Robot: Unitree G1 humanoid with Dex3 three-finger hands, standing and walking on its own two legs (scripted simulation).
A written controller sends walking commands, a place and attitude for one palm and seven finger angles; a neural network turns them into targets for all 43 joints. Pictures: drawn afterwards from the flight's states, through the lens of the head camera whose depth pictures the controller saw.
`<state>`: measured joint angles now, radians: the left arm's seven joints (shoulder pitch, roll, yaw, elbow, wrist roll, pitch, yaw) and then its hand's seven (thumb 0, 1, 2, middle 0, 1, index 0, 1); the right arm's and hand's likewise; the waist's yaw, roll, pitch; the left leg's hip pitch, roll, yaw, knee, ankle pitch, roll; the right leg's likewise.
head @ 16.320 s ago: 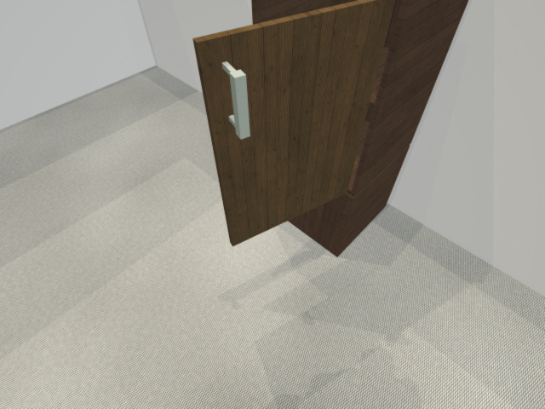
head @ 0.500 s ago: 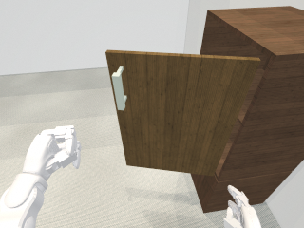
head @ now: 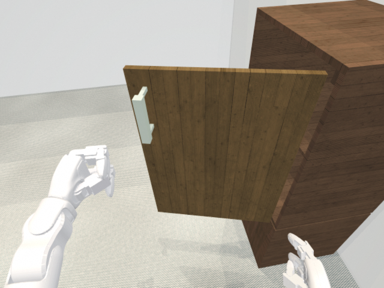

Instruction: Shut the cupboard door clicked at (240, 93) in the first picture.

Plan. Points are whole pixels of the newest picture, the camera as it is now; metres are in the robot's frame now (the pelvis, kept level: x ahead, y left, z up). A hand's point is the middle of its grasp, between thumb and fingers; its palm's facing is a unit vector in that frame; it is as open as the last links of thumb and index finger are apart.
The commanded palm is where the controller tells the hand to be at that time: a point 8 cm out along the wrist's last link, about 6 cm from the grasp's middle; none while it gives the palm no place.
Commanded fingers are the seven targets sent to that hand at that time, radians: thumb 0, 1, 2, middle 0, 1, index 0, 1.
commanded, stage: bring the fist close to the handle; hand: left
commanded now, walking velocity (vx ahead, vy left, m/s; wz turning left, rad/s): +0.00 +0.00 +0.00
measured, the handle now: (145, 115) +0.46 +0.15 +0.16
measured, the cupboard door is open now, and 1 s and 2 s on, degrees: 74 74 64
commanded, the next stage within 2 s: push the door shut along its arc in 1.04 s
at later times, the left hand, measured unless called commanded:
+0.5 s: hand (142, 154) +0.33 +0.13 +0.16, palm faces -0.08 -1.00 -0.05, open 3.1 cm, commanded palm +0.31 +0.18 +0.16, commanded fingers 0.00 0.90 0.90 -1.30 -1.50 -1.30 -1.50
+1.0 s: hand (149, 148) +0.35 +0.12 +0.15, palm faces -0.06 -1.00 -0.05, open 3.1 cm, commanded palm +0.32 +0.17 +0.16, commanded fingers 0.00 0.90 0.90 -1.30 -1.50 -1.30 -1.50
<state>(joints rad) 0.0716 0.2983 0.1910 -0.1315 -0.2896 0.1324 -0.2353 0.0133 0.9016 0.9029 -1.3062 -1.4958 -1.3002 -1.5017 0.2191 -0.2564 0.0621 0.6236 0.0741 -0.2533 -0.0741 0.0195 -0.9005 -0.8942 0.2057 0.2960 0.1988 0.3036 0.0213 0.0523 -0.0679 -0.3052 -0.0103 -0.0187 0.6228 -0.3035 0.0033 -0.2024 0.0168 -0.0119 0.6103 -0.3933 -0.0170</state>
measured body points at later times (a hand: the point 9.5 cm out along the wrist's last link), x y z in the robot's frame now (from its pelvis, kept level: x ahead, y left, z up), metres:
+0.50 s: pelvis +0.01 +0.00 +0.00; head -0.01 -0.01 +0.45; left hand +0.32 +0.18 +0.16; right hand +0.18 -0.22 -0.08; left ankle +0.02 +0.12 -0.73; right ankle -0.04 -0.11 -0.73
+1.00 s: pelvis +0.01 +0.00 +0.00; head -0.01 -0.03 +0.45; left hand +0.34 +0.17 +0.16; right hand +0.17 -0.25 -0.08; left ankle +0.02 +0.12 -0.73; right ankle -0.04 -0.11 -0.73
